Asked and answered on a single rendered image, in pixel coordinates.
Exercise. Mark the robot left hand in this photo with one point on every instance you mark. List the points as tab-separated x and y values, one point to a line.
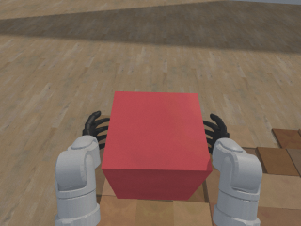
91	130

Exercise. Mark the robot right forearm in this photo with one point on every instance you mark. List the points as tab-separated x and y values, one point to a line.
239	185

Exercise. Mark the robot left forearm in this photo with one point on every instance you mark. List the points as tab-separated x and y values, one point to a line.
75	184

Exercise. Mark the carton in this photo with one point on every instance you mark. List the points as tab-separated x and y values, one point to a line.
156	147

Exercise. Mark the robot right hand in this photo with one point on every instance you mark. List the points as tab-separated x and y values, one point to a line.
220	131

